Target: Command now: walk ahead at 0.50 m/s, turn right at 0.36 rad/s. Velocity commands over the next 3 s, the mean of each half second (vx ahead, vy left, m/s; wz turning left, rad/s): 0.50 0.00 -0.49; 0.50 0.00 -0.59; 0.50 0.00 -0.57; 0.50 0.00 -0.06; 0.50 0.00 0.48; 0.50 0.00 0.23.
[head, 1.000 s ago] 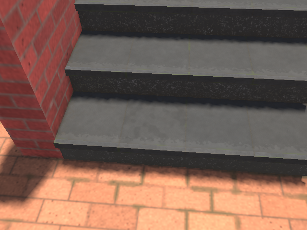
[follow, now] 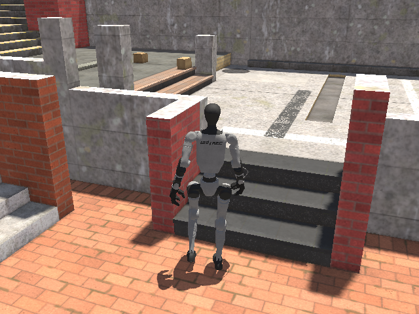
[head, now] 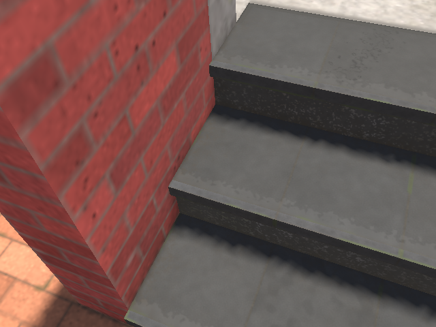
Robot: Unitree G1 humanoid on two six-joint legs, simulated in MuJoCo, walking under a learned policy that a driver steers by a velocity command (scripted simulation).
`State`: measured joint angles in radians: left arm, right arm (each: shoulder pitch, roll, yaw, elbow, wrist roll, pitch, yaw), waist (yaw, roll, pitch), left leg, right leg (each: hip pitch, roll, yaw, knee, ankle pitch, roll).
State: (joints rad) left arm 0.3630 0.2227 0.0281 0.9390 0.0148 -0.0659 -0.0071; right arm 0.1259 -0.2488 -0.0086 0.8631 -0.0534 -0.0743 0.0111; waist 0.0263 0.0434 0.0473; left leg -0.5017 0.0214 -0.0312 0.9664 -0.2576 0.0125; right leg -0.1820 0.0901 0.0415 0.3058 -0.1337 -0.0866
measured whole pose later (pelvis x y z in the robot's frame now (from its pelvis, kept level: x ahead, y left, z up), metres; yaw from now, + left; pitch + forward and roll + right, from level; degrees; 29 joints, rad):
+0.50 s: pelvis +0.16 -0.01 +0.00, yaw -17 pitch +3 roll +1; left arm 0.02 0.16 0.03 0.57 0.04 0.03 0.04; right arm 0.50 -0.19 -0.01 1.00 -0.05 -0.11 -0.03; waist -0.04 -0.04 0.00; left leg -0.11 0.04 0.20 0.35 -0.28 0.01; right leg -1.18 0.00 0.06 2.13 -0.50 -0.08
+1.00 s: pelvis +0.40 -0.20 +0.15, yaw -34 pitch +5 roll +3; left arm 0.56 0.23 0.01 1.06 0.12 -0.08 -0.10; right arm 0.03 -0.17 0.06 0.59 0.00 -0.07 0.05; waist 0.00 -0.01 -0.07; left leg -1.45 0.00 -0.10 2.10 -0.05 0.14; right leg -0.29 0.13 0.11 0.64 -0.41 -0.13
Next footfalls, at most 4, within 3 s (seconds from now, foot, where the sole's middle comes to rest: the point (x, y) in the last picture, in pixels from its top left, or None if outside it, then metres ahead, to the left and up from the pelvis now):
0.20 left None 0.17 0.10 -0.79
0.68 right None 0.36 -0.22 -0.61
1.16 left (348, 198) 0.69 -0.27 -0.44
1.70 right None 0.77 -0.80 -0.27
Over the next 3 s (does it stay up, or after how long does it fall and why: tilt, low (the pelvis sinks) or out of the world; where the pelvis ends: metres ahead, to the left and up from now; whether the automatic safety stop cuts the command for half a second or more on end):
stays up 1.30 -1.11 0.51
